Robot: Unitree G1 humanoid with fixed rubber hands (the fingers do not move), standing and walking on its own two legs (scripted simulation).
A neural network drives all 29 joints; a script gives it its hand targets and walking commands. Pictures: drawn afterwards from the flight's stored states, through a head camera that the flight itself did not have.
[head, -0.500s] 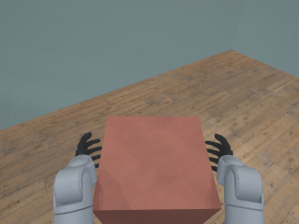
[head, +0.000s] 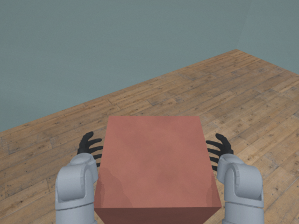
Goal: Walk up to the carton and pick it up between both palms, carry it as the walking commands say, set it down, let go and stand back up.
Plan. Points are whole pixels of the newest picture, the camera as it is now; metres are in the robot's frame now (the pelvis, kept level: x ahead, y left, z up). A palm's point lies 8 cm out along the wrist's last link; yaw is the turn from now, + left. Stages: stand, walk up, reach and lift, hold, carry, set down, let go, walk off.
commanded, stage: carry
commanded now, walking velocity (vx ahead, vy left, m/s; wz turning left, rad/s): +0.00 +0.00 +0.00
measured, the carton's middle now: (154, 168) +0.30 +0.01 +0.01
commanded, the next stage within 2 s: none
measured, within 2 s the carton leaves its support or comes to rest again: neither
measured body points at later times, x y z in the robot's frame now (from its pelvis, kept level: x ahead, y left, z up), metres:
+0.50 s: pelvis -0.03 +0.00 +0.00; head -0.06 +0.01 +0.45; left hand +0.25 +0.18 +0.09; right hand +0.25 -0.17 +0.09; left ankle -0.03 +0.12 -0.73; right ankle -0.06 -0.07 -0.73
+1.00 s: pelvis -0.07 +0.07 -0.01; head -0.09 +0.06 +0.44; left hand +0.22 +0.25 +0.08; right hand +0.22 -0.10 +0.07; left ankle -0.03 +0.12 -0.73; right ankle -0.06 -0.08 -0.73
